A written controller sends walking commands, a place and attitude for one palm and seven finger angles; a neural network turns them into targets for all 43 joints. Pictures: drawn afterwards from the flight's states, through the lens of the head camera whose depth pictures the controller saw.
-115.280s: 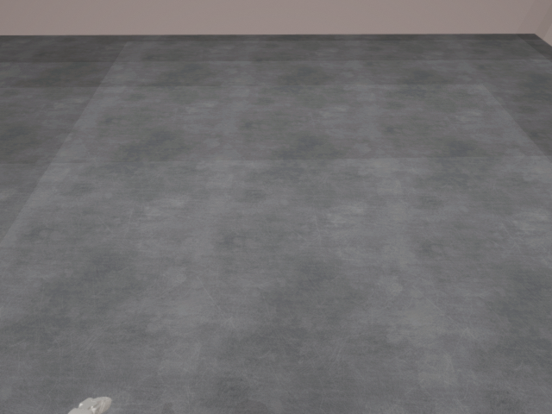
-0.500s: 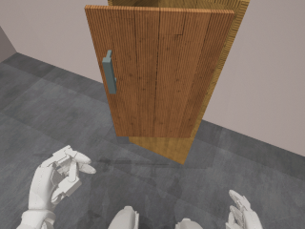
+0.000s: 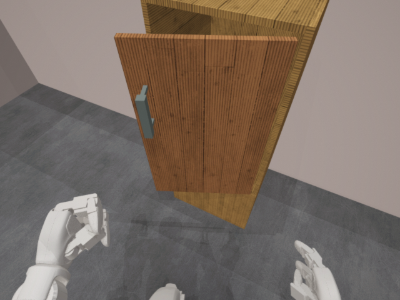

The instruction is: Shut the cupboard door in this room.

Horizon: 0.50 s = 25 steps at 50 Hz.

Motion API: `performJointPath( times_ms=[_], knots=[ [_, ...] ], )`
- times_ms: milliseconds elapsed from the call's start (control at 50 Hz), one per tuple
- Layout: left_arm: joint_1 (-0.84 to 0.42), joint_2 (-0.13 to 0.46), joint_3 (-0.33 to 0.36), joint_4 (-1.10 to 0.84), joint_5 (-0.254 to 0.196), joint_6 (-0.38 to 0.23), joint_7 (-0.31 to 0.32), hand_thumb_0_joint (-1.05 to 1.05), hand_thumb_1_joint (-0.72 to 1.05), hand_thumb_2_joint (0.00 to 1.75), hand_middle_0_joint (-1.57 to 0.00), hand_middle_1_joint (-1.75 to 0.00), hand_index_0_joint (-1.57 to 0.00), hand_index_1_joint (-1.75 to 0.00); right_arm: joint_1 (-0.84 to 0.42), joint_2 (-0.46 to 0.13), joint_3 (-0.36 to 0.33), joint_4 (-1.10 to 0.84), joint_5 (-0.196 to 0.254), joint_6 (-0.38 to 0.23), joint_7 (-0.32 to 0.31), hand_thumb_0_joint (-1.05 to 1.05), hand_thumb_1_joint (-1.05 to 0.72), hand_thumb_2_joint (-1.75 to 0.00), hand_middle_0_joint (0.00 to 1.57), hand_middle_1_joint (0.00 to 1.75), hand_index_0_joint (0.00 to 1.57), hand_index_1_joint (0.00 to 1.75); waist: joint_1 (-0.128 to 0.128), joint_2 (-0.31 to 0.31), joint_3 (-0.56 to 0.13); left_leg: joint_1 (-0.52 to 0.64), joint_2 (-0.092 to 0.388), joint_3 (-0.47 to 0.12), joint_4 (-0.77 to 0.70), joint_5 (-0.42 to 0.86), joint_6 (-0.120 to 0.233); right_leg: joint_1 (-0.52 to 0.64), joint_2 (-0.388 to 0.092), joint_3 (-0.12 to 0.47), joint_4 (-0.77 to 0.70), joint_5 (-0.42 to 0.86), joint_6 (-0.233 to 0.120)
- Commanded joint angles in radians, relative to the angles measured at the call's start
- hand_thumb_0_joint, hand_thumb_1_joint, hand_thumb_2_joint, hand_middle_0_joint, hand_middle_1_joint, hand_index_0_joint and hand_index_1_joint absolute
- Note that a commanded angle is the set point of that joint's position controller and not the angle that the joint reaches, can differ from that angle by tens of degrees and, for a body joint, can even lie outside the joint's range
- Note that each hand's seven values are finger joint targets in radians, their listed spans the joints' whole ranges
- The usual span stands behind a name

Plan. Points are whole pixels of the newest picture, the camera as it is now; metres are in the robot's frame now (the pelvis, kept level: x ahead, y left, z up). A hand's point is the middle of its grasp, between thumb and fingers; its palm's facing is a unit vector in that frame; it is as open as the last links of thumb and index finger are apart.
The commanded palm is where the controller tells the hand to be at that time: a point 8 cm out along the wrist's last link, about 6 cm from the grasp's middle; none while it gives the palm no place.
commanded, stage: raise the hand and make a fist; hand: left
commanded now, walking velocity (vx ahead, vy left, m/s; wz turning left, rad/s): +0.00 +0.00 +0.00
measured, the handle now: (147, 112) +0.51 +0.17 +0.08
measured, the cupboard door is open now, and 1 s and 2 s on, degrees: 24 24 24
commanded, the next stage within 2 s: bring the fist close to the handle in 0.48 s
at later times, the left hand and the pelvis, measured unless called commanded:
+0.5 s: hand (110, 223) +0.23 +0.17 +0.09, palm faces +0.02 -1.00 -0.03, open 3.1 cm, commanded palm +0.21 +0.23 +0.09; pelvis +0.00 -0.01 +0.01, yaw +0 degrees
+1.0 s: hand (132, 184) +0.31 +0.15 +0.09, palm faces -0.01 -1.00 -0.01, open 3.1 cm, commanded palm +0.29 +0.21 +0.09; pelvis +0.00 +0.00 +0.01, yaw -1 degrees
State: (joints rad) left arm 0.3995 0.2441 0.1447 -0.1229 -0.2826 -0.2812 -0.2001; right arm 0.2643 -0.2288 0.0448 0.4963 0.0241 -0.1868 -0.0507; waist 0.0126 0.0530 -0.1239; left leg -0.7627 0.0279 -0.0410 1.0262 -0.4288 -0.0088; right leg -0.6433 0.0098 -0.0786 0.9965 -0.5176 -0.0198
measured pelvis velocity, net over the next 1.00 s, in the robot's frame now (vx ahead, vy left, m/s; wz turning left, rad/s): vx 0.00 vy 0.00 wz -0.02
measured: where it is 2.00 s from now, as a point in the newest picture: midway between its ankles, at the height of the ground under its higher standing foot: outside the picture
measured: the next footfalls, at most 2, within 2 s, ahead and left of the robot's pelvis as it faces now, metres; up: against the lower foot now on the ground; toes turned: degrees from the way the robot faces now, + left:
none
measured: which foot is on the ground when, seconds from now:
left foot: down 0.00-1.00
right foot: down 0.00-1.00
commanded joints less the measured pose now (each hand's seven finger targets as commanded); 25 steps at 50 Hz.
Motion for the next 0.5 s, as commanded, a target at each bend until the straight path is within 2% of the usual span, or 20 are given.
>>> performJointPath(
  times_ms=[0, 20, 80, 100, 120, 140, 200, 240, 300, 340, 420, 460, 480],
  knots=[
    [-0.094, 0.137, 0.098, -0.187, -0.031, -0.061, -0.014, 0.0, 0.9, 0.9, -1.3, -1.5, -1.3, -1.5, -0.052, -0.131, -0.061, -0.144, 0.005, -0.055, -0.02, 0.0, -0.9, -0.9, 0.2, 0.3, 0.2, 0.3, -0.007, -0.03, -0.134, 0.172, -0.029, 0.006, -0.157, 0.157, 0.033, 0.051, 0.014, 0.064, -0.205, 0.212, 0.008],
    [-0.102, 0.131, 0.089, -0.189, -0.033, -0.059, -0.016, 0.0, 0.9, 0.9, -1.3, -1.5, -1.3, -1.5, -0.054, -0.13, -0.06, -0.143, 0.006, -0.058, -0.019, 0.0, -0.9, -0.9, 0.2, 0.3, 0.2, 0.3, -0.01, -0.013, -0.131, 0.178, -0.031, 0.008, -0.161, 0.157, 0.034, 0.054, 0.01, 0.071, -0.212, 0.215, 0.009],
    [-0.109, 0.127, 0.093, -0.169, -0.035, -0.051, -0.018, 0.0, 0.9, 0.9, -1.3, -1.5, -1.3, -1.5, -0.051, -0.132, -0.061, -0.138, 0.007, -0.061, -0.02, 0.0, -0.9, -0.9, 0.2, 0.3, 0.2, 0.3, -0.007, -0.038, -0.124, 0.184, -0.032, 0.011, -0.168, 0.163, 0.033, 0.068, 0.005, 0.08, -0.227, 0.223, 0.014],
    [-0.089, 0.14, 0.108, -0.146, -0.035, -0.047, -0.017, 0.0, 0.9, 0.9, -1.3, -1.5, -1.3, -1.5, -0.055, -0.133, -0.063, -0.135, 0.007, -0.059, -0.021, 0.0, -0.9, -0.9, 0.2, 0.3, 0.2, 0.3, -0.003, -0.064, -0.119, 0.172, -0.031, 0.01, -0.162, 0.168, 0.034, 0.078, 0.001, 0.092, -0.233, 0.236, 0.019],
    [-0.091, 0.116, 0.088, -0.146, -0.034, -0.049, -0.021, 0.0, 0.9, 0.9, -1.3, -1.5, -1.3, -1.5, -0.054, -0.131, -0.063, -0.136, 0.008, -0.059, -0.02, 0.0, -0.9, -0.9, 0.2, 0.3, 0.2, 0.3, -0.007, -0.061, -0.12, 0.177, -0.033, 0.015, -0.167, 0.168, 0.033, 0.076, -0.001, 0.088, -0.234, 0.236, 0.02],
    [-0.094, 0.118, 0.095, -0.14, -0.037, -0.05, -0.021, 0.0, 0.9, 0.9, -1.3, -1.5, -1.3, -1.5, -0.053, -0.131, -0.064, -0.136, 0.008, -0.059, -0.019, 0.0, -0.9, -0.9, 0.2, 0.3, 0.2, 0.3, -0.003, -0.061, -0.114, 0.172, -0.033, 0.015, -0.17, 0.165, 0.031, 0.078, -0.003, 0.09, -0.235, 0.232, 0.02],
    [-0.111, 0.146, 0.115, -0.15, -0.036, -0.069, -0.015, 0.0, 0.9, 0.9, -1.3, -1.5, -1.3, -1.5, -0.057, -0.133, -0.066, -0.131, 0.004, -0.06, -0.019, 0.0, -0.9, -0.9, 0.2, 0.3, 0.2, 0.3, -0.001, -0.069, -0.116, 0.165, -0.034, 0.016, -0.163, 0.167, 0.032, 0.092, -0.01, 0.108, -0.238, 0.242, 0.025],
    [-0.108, 0.128, 0.108, -0.15, -0.035, -0.08, -0.013, 0.0, 0.9, 0.9, -1.3, -1.5, -1.3, -1.5, -0.055, -0.13, -0.066, -0.13, 0.004, -0.06, -0.016, 0.0, -0.9, -0.9, 0.2, 0.3, 0.2, 0.3, 0.0, -0.051, -0.129, 0.177, -0.035, 0.02, -0.163, 0.183, 0.031, 0.097, -0.013, 0.107, -0.23, 0.282, 0.026],
    [-0.109, 0.139, 0.118, -0.141, -0.036, -0.094, -0.013, 0.0, 0.9, 0.9, -1.3, -1.5, -1.3, -1.5, -0.054, -0.134, -0.069, -0.122, 0.002, -0.057, -0.015, 0.0, -0.9, -0.9, 0.2, 0.3, 0.2, 0.3, -0.003, -0.081, -0.131, 0.166, -0.034, 0.02, -0.154, 0.184, 0.033, 0.101, -0.014, 0.117, -0.23, 0.296, 0.033],
    [-0.117, 0.125, 0.106, -0.143, -0.037, -0.098, -0.019, 0.0, 0.9, 0.9, -1.3, -1.5, -1.3, -1.5, -0.056, -0.131, -0.069, -0.124, 0.004, -0.055, -0.013, 0.0, -0.9, -0.9, 0.2, 0.3, 0.2, 0.3, -0.003, -0.053, -0.135, 0.163, -0.036, 0.023, -0.154, 0.182, 0.03, 0.105, -0.019, 0.123, -0.23, 0.3, 0.032],
    [-0.118, 0.121, 0.096, -0.127, -0.036, -0.094, -0.024, 0.0, 0.9, 0.9, -1.3, -1.5, -1.3, -1.5, -0.06, -0.134, -0.07, -0.124, 0.005, -0.05, -0.014, 0.0, -0.9, -0.9, 0.2, 0.3, 0.2, 0.3, -0.008, -0.066, -0.118, 0.166, -0.035, 0.021, -0.155, 0.17, 0.033, 0.086, -0.014, 0.121, -0.236, 0.275, 0.031],
    [-0.127, 0.111, 0.088, -0.131, -0.038, -0.094, -0.03, 0.0, 0.9, 0.9, -1.3, -1.5, -1.3, -1.5, -0.061, -0.133, -0.071, -0.125, 0.007, -0.049, -0.015, 0.0, -0.9, -0.9, 0.2, 0.3, 0.2, 0.3, -0.009, -0.058, -0.114, 0.173, -0.033, 0.021, -0.16, 0.165, 0.032, 0.076, -0.009, 0.113, -0.234, 0.261, 0.028],
    [-0.134, 0.125, 0.1, -0.136, -0.039, -0.094, -0.029, 0.0, 0.9, 0.9, -1.3, -1.5, -1.3, -1.5, -0.058, -0.135, -0.07, -0.126, 0.005, -0.049, -0.016, 0.0, -0.9, -0.9, 0.2, 0.3, 0.2, 0.3, -0.006, -0.05, -0.122, 0.174, -0.035, 0.021, -0.162, 0.166, 0.032, 0.08, -0.007, 0.107, -0.23, 0.258, 0.024]
  ],
)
